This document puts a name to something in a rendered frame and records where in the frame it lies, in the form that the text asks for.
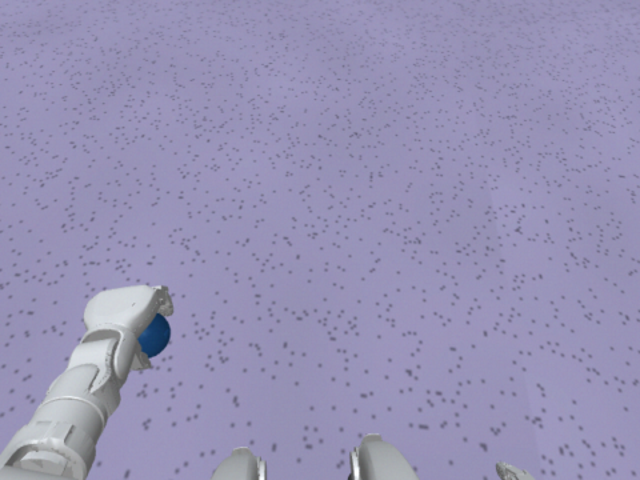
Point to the ball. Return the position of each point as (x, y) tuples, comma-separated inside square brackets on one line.
[(155, 337)]

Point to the left robot arm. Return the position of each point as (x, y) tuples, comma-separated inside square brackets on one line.
[(59, 441)]

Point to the left robot hand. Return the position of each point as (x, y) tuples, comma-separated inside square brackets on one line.
[(132, 307)]

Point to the right robot hand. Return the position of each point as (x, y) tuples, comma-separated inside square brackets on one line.
[(508, 472)]

